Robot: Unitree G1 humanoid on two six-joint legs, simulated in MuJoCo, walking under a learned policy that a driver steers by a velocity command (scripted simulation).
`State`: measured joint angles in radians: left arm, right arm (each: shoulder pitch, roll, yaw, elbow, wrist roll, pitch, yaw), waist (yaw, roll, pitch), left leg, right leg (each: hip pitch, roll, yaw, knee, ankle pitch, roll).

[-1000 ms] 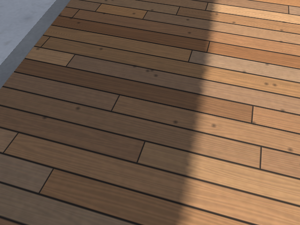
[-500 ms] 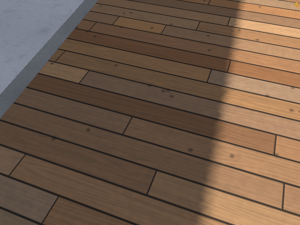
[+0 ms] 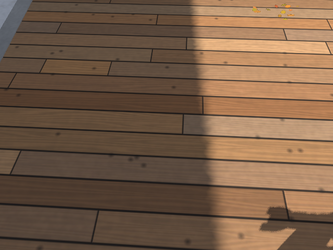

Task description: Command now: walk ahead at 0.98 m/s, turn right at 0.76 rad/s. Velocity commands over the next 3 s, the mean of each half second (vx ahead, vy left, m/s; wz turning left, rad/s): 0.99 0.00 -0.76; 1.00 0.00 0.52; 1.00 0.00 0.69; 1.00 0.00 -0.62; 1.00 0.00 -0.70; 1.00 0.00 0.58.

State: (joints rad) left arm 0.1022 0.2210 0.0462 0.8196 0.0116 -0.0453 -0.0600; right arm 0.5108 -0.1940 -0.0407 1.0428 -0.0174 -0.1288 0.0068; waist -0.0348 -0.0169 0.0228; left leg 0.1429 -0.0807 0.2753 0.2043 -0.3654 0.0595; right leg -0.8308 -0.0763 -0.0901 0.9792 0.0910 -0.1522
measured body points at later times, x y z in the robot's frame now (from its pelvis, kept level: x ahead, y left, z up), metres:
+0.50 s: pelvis +0.46 -0.02 +0.00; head +0.50 -0.03 +0.45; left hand +0.53 +0.26 -0.12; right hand +0.65 -0.29 -0.06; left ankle +0.73 +0.06 -0.69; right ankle +0.27 -0.01 -0.73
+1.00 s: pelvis +0.93 -0.13 -0.01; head +0.97 -0.13 +0.44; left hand +1.25 +0.01 -0.04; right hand +0.81 -0.39 -0.13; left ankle +0.74 +0.02 -0.72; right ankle +1.06 -0.27 -0.73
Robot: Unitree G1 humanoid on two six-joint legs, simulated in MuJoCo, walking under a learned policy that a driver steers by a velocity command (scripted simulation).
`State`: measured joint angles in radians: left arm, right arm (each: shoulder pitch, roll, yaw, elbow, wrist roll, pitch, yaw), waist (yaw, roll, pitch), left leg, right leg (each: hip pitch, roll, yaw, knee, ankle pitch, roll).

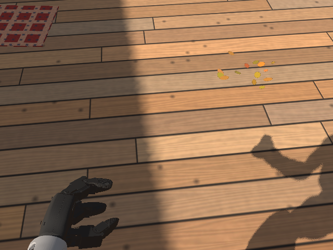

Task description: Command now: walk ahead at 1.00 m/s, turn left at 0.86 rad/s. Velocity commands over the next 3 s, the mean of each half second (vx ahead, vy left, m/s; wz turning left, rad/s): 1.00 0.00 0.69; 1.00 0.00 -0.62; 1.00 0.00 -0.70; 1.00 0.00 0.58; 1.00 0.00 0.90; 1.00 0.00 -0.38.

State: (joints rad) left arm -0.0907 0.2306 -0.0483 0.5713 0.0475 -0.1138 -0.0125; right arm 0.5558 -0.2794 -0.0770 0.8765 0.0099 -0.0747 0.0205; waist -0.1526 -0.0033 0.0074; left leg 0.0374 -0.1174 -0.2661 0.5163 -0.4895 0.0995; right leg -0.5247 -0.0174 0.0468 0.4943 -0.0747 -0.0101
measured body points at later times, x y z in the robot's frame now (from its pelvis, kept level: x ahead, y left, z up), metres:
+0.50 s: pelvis +0.44 +0.07 -0.01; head +0.47 +0.08 +0.44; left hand +0.33 +0.31 -0.15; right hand +0.72 -0.09 -0.10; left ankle +0.51 +0.14 -0.72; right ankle +0.25 -0.14 -0.58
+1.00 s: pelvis +0.90 +0.13 -0.01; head +0.92 +0.14 +0.44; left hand +0.95 +0.43 -0.14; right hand +1.04 -0.11 -0.12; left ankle +0.73 +0.27 -0.57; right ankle +0.96 +0.13 -0.72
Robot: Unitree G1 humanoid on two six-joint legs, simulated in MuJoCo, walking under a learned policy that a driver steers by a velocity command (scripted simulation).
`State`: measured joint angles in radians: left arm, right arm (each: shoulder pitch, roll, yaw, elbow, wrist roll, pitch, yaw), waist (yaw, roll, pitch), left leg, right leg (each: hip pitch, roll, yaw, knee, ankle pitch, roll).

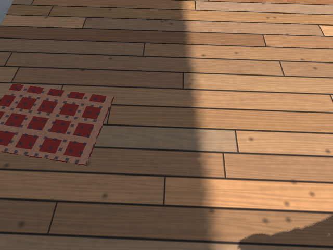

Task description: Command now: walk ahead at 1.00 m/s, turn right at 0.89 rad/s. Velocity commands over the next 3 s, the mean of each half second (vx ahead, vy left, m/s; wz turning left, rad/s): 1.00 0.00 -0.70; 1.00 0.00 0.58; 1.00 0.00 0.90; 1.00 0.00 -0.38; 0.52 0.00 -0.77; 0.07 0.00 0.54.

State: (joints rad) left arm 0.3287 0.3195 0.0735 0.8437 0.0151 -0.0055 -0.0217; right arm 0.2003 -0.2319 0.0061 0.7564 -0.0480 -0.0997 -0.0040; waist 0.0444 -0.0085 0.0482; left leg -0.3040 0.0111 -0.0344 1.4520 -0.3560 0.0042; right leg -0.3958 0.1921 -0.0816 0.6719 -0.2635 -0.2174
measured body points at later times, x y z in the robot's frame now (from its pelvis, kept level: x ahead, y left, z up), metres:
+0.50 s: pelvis +0.47 +0.01 +0.03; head +0.49 +0.00 +0.48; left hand +0.70 +0.23 -0.07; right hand +0.42 -0.28 -0.09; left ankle +0.51 +0.12 -0.71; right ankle +0.35 -0.05 -0.61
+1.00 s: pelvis +0.90 -0.12 +0.03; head +0.92 -0.12 +0.48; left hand +0.88 +0.18 -0.09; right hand +1.09 -0.40 -0.05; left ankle +1.01 -0.01 -0.62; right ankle +0.77 -0.23 -0.71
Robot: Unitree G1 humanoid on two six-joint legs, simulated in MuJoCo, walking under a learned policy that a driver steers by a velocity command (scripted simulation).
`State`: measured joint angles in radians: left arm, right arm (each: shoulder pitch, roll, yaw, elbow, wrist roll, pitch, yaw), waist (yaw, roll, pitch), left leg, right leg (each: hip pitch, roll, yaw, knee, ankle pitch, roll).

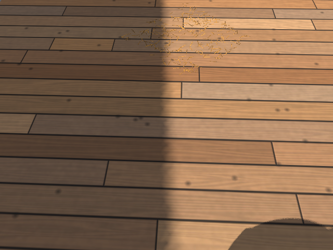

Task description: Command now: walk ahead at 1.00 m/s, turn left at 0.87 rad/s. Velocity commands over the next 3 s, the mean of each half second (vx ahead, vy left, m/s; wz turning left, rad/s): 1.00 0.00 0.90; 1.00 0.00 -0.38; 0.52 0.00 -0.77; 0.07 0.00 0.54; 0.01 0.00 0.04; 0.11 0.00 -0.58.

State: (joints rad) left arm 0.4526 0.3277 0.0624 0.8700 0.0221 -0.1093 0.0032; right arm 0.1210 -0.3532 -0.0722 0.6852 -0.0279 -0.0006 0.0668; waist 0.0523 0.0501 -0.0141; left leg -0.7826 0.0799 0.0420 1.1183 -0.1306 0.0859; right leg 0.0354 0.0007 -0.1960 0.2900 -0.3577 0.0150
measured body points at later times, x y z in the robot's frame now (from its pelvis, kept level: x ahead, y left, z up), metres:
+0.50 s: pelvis +0.47 +0.06 +0.00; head +0.50 +0.06 +0.45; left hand +0.62 +0.36 -0.05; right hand +0.58 -0.22 -0.12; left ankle +0.31 +0.06 -0.73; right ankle +0.74 -0.01 -0.69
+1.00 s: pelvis +0.92 +0.20 -0.01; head +0.95 +0.21 +0.44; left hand +0.76 +0.44 -0.13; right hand +1.26 +0.11 -0.04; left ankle +1.03 +0.36 -0.73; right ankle +0.76 +0.04 -0.73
